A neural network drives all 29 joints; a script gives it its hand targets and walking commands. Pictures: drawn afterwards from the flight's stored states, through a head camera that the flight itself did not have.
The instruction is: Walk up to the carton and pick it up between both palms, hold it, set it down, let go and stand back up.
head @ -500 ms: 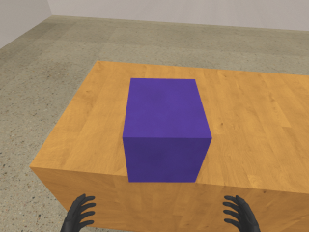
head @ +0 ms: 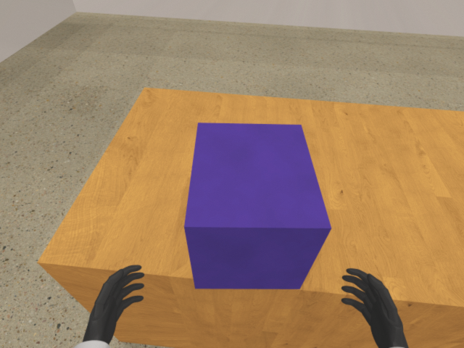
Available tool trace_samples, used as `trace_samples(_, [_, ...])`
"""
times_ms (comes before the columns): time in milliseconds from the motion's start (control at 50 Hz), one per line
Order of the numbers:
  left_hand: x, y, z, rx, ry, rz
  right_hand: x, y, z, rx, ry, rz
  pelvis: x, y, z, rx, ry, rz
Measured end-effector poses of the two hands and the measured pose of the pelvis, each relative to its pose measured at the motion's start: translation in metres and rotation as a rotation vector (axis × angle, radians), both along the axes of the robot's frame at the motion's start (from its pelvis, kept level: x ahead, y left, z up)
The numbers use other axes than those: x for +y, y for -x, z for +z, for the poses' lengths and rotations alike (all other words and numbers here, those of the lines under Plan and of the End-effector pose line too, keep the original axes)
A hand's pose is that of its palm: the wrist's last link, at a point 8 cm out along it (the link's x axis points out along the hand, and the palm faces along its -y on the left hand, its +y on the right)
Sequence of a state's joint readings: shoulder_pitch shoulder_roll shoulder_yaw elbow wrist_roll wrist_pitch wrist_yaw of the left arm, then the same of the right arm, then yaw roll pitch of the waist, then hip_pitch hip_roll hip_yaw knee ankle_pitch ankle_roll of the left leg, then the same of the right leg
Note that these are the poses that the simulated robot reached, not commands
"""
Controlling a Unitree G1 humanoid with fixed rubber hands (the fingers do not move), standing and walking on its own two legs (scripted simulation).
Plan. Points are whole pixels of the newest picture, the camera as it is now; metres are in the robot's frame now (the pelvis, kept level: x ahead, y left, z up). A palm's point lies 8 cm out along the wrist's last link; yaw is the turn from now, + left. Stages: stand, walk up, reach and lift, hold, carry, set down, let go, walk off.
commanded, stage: reach and lift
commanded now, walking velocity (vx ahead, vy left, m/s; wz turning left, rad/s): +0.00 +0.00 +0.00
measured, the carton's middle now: (248, 205) +0.40 -0.02 +0.01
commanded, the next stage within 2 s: none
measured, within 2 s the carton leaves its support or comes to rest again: neither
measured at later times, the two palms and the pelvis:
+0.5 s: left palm (108, 271) +0.24 +0.21 +0.04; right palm (383, 277) +0.24 -0.22 +0.05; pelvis +0.00 +0.00 +0.00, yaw +1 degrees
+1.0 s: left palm (121, 204) +0.33 +0.20 +0.10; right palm (373, 209) +0.34 -0.22 +0.09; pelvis -0.02 +0.00 +0.00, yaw +2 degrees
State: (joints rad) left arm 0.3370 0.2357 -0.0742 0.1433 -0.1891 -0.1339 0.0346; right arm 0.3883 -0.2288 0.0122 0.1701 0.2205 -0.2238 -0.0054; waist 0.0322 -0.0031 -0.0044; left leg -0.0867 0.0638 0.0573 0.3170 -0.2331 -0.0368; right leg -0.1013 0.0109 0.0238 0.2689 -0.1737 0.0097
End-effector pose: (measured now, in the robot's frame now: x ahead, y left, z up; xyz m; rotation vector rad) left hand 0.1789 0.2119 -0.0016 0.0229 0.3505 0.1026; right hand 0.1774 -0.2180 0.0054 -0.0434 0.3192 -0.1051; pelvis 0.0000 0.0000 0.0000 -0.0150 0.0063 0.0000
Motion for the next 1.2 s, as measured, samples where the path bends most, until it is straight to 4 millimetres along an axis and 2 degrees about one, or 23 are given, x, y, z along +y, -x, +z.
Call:
trace_samples(100, [0.000,-0.003,0.005,-0.064,0.008,0.006,0.003,-0.007,0.008,-0.056,-0.011,0.010,-0.001,-0.001,0.001,-0.010,0.001,0.004])
trace_samples(260, [0.000,-0.013,0.003,-0.049,0.021,0.018,0.002,-0.022,0.007,-0.033,-0.018,-0.003,-0.002,-0.001,0.001,-0.021,0.000,0.010])
trace_samples(480, [-0.001,-0.061,0.044,-0.073,0.003,-0.005,-0.002,-0.061,0.042,-0.076,-0.016,0.005,-0.001,0.004,0.002,-0.028,0.000,0.014])
trace_samples(580, [0.001,-0.071,0.055,-0.027,0.014,-0.013,-0.001,-0.072,0.053,-0.053,-0.021,0.006,-0.002,0.008,0.003,-0.038,-0.002,0.017])
trace_samples(700, [0.006,-0.081,0.073,-0.072,0.007,-0.017,0.000,-0.088,0.077,-0.122,-0.025,0.013,-0.004,0.013,0.003,-0.025,-0.001,0.016])
trace_samples(820, [0.011,-0.096,0.071,-0.021,0.022,0.002,0.000,-0.111,0.071,-0.072,-0.037,0.004,-0.002,0.018,0.002,-0.008,-0.003,0.020])
trace_samples(880, [0.008,-0.112,0.073,-0.008,0.019,-0.019,-0.001,-0.127,0.069,-0.051,-0.049,-0.016,-0.002,0.022,0.001,0.017,-0.003,0.035])
trace_samples(1020, [-0.010,-0.160,0.104,-0.096,-0.003,-0.074,-0.002,-0.165,0.092,-0.117,-0.028,-0.012,-0.002,0.022,0.001,0.064,0.000,0.032])
trace_samples(1100, [-0.011,-0.172,0.114,-0.092,0.000,-0.069,-0.004,-0.172,0.099,-0.107,-0.012,-0.027,-0.002,0.019,0.002,0.058,0.000,0.034])
trace_samples(1200, [-0.004,-0.176,0.116,-0.082,0.012,-0.043,-0.006,-0.173,0.105,-0.094,-0.005,-0.035,-0.005,0.019,0.002,0.048,0.000,0.038])
